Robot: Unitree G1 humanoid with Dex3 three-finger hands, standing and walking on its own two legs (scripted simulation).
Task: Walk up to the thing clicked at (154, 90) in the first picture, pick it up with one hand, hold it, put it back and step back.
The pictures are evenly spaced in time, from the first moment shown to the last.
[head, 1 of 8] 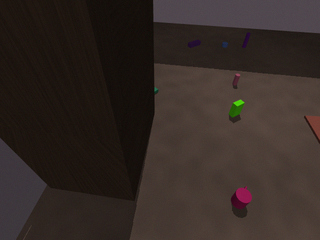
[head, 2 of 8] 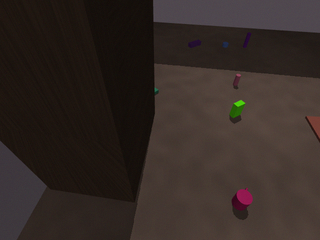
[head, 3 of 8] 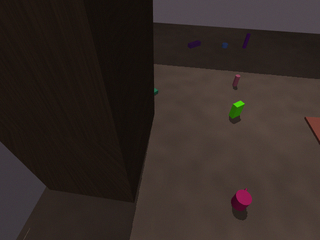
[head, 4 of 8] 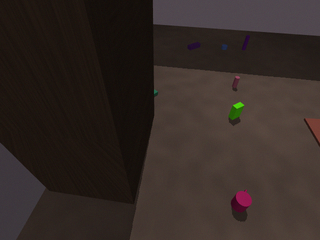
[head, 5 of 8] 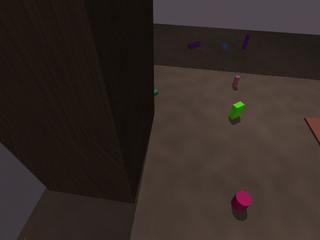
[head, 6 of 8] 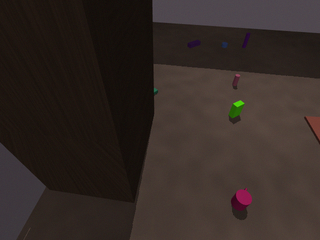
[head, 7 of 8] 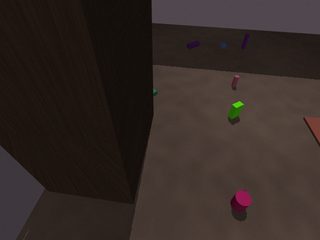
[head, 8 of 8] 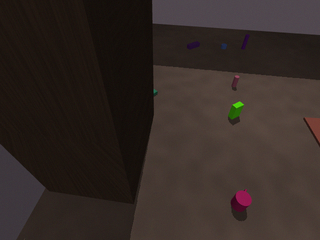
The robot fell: no
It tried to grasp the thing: no
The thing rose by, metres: 0.00
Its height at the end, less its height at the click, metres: +0.00
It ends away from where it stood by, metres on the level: 0.00
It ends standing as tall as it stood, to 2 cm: yes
